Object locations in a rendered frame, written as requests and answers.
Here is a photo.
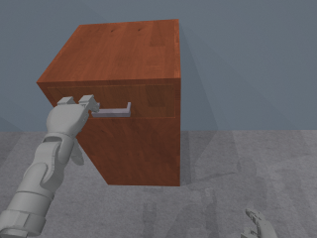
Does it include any drawer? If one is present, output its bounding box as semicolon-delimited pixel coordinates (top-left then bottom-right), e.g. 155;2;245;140
48;83;174;118

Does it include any robot right hand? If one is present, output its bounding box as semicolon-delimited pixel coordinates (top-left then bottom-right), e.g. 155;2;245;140
241;208;278;238

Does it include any handle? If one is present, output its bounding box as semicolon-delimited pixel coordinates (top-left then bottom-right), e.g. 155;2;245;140
91;102;132;118

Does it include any robot left forearm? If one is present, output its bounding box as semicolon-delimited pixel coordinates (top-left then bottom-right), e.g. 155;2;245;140
0;132;74;238

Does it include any cabinet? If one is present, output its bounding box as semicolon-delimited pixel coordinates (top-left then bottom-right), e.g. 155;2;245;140
37;19;181;186

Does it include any robot left hand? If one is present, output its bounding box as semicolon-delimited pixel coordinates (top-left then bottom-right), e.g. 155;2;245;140
46;94;100;166

